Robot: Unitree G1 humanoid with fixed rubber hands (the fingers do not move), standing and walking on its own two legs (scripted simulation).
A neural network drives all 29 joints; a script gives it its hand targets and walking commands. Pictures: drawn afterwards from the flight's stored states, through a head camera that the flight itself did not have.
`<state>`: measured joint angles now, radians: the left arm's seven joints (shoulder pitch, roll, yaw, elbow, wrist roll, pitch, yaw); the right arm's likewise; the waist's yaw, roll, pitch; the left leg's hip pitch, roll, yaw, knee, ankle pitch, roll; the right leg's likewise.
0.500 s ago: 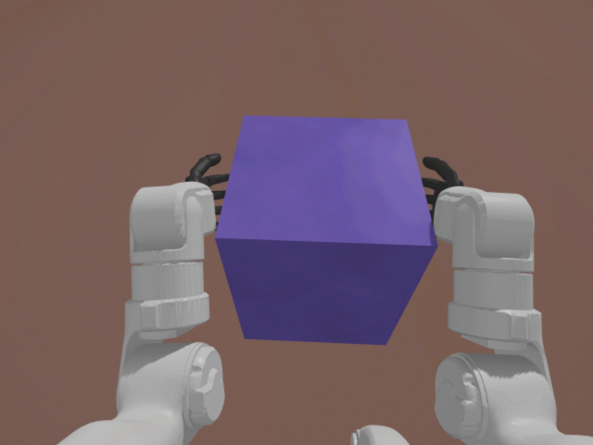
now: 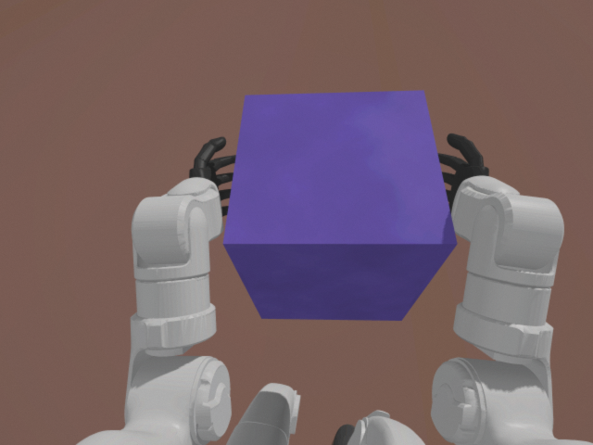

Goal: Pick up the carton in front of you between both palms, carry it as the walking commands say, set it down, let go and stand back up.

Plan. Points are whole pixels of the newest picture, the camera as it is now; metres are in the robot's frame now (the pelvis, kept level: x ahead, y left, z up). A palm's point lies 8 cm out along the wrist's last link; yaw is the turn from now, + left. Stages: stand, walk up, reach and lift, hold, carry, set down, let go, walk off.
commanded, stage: carry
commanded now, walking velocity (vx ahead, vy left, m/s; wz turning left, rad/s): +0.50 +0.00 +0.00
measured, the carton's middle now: (331, 220) +0.39 +0.03 +0.06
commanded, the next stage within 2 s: none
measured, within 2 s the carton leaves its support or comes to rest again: neither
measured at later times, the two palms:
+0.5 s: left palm out of the picture +0.72 +0.14 +0.19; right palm (482, 8) +0.70 -0.15 +0.19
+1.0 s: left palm out of the picture +0.95 +0.10 +0.12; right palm out of the picture +0.94 -0.20 +0.12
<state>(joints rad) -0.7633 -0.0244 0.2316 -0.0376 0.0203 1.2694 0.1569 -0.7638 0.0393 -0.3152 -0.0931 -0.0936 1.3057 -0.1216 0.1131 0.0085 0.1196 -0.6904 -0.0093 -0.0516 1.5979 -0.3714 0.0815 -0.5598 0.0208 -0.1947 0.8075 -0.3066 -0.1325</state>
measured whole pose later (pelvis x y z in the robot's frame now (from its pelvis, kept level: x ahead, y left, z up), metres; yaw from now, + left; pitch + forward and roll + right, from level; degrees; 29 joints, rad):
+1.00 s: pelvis +0.68 -0.04 +0.04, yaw +0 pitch +4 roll +0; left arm -0.19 -0.14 0.10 -0.26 0.11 1.18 0.09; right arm -0.18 0.13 -0.15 -0.30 -0.12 1.18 -0.08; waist 0.00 0.02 -0.08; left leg -0.34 0.04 0.05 1.11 -0.40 0.01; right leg -0.36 -0.03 -0.23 0.43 -0.15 -0.07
